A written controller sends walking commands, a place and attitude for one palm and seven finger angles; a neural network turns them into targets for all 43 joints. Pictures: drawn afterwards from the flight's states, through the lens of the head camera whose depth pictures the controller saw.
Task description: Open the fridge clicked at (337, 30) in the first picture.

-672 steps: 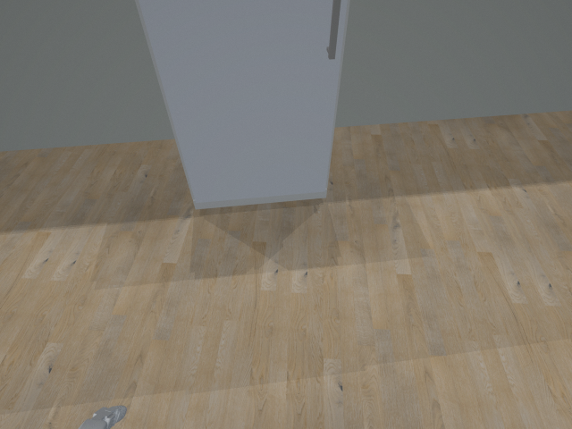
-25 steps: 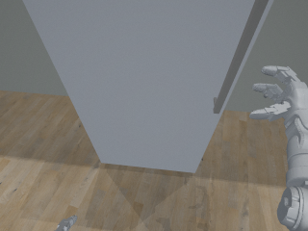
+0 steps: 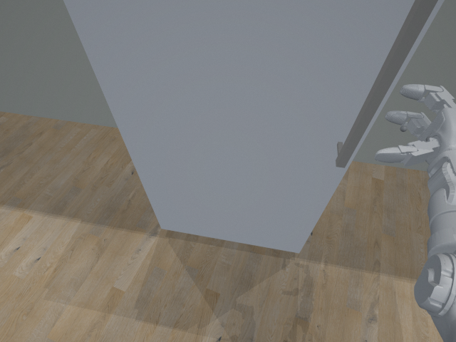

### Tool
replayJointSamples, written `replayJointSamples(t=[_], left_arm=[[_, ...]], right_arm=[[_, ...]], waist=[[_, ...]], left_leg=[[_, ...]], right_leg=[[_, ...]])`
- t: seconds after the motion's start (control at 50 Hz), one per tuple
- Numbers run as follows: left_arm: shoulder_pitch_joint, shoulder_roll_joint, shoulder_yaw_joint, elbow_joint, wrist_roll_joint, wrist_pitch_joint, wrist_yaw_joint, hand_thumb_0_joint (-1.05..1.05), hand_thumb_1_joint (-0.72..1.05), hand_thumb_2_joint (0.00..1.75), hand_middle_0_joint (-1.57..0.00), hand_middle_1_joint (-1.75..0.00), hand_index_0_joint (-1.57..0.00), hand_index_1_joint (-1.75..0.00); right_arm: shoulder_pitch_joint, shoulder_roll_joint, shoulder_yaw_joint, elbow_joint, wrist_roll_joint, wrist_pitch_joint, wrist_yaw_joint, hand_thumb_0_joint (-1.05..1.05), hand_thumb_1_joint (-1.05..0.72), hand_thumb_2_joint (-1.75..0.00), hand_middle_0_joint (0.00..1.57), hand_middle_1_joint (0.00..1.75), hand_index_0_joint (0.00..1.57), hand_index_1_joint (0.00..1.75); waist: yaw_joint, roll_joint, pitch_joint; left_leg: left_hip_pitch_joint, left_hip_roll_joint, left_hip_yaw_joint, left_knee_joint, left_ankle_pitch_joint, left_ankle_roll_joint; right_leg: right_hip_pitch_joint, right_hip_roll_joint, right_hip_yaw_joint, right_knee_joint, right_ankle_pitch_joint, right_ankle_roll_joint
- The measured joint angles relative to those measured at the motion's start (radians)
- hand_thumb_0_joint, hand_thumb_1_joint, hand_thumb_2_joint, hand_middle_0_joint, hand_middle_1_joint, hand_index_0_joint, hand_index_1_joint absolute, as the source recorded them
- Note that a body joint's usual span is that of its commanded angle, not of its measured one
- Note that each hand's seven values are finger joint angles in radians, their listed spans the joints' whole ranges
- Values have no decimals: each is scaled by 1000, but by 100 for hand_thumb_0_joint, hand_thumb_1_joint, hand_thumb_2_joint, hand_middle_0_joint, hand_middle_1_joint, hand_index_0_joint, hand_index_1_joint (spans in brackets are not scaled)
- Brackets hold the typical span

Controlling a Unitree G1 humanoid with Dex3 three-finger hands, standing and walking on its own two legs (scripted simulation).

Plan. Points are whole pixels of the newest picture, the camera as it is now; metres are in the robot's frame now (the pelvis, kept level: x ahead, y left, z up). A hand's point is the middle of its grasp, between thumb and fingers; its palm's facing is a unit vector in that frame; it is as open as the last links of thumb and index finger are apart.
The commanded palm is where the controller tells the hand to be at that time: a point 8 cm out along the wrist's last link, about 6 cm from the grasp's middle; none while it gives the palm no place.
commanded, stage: move the hooked fingers beside the handle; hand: right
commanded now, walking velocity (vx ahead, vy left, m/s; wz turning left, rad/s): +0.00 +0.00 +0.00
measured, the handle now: (388, 59) +0.53 -0.17 +0.23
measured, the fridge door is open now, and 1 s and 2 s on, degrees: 0 0 0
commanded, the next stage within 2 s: feel for the door with the fingertips in 0.80 s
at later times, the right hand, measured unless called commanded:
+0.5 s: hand (404, 126) +0.47 -0.22 +0.15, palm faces +0.04 +1.00 +0.01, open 14.0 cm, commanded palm +0.44 -0.27 +0.15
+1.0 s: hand (406, 130) +0.47 -0.22 +0.15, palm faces +0.03 +1.00 +0.01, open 14.0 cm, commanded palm +0.44 -0.27 +0.15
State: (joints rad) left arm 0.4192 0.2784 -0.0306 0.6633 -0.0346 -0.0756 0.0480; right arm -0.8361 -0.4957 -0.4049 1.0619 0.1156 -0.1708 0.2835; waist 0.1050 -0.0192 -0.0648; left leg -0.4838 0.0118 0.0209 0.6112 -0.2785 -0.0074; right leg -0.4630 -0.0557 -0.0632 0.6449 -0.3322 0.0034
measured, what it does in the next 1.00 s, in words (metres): stands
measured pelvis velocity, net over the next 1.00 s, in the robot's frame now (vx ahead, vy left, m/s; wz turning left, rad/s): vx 0.01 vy -0.01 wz -0.02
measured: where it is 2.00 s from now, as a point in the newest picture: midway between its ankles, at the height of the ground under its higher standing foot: outside the picture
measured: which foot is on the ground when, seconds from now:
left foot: down 0.00-1.00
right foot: down 0.00-1.00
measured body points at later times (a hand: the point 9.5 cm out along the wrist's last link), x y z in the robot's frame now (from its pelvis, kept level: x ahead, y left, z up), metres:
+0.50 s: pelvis +0.00 +0.00 +0.00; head +0.06 -0.01 +0.44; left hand +0.06 +0.27 -0.11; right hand +0.47 -0.27 +0.15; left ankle +0.01 +0.13 -0.72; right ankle -0.01 -0.12 -0.72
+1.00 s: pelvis +0.01 -0.01 +0.00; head +0.06 -0.01 +0.45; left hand +0.07 +0.26 -0.11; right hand +0.46 -0.28 +0.15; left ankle +0.01 +0.13 -0.72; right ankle -0.01 -0.12 -0.72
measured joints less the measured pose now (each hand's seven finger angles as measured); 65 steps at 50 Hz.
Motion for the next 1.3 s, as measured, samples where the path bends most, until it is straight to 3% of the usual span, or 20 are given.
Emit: replayJointSamples(t=[0.14, 0.24, 0.36, 0.54, 0.68, 0.84, 1.02, 1.14, 1.3], left_arm=[[-6, 1, -1, -4, -6, 8, 11, 1, 91, 90, -20, -30, -20, -30], [-22, 7, -1, 2, -9, 2, 18, 1, 91, 90, -20, -30, -20, -30], [-49, 11, -7, -12, -4, -3, 17, 0, 91, 90, -20, -30, -20, -30], [-35, -2, -9, -16, 4, 0, 8, 0, 91, 90, -20, -30, -20, -30], [1, -3, -10, -22, 0, 26, 2, 0, 91, 90, -20, -30, -20, -30], [-2, -7, -3, -10, 1, 27, 5, 1, 91, 90, -20, -30, -20, -30], [-35, -3, -1, -27, 0, 19, 6, 0, 91, 90, -20, -30, -20, -30], [-41, -8, 0, -20, 3, 12, -1, 0, 91, 90, -20, -30, -20, -30], [-49, -18, -1, -21, 9, 14, -10, 0, 91, 90, -20, -30, -20, -30]], right_arm=[[17, -17, -1, -21, 12, 1, 22, -1, 50, -30, 30, 120, 30, 120], [-14, -12, 38, -8, 32, 4, 39, -1, 50, -30, 30, 120, 30, 120], [-68, -14, 59, 60, 18, 35, 33, -1, 50, -30, 30, 120, 30, 120], [-60, -11, 14, 19, 7, -20, 9, -1, 50, -30, 30, 120, 30, 120], [-35, -36, 20, 39, 9, 28, 29, -1, 50, -30, 30, 120, 30, 120], [28, 14, 20, -70, 39, 7, 28, -1, 50, -30, 30, 120, 29, 120], [-9, 14, 59, -36, 22, 51, 3, -1, 50, -30, 30, 120, 30, 120], [2, 75, 84, -82, 43, 33, -16, -1, 50, -30, 30, 120, 29, 120], [5, 112, 84, -87, 9, 43, -83, -1, 50, -30, 30, 120, 30, 120]], waist=[[-10, 6, 8], [-19, 6, 5], [-9, 9, 4], [2, 14, -3], [1, 2, -14], [-18, 7, -9], [-14, 4, -9], [-28, 5, -12], [-18, 0, -11]], left_leg=[[8, -3, 9, -3, 1, 3], [13, 0, 23, -5, 0, 2], [-13, 7, 29, 6, -2, 0], [-37, 2, 15, 17, -7, -2], [-23, 1, 10, 10, -14, -4], [-5, -1, 12, 2, -15, -5], [-1, 5, 20, 2, -15, -6], [3, 6, 20, 3, -16, -6], [1, 5, 16, 11, -17, -2]], right_leg=[[1, -3, 10, 4, 0, 3], [-5, 0, 24, 11, -1, 2], [-34, 7, 31, 22, 1, 0], [-51, 1, 17, 33, -11, -1], [-36, 1, 12, 29, -20, -3], [-22, -1, 14, 27, -25, -3], [-22, 5, 23, 26, -20, -4], [-17, 6, 24, 24, -19, -3], [-11, 5, 19, 22, -16, -1]])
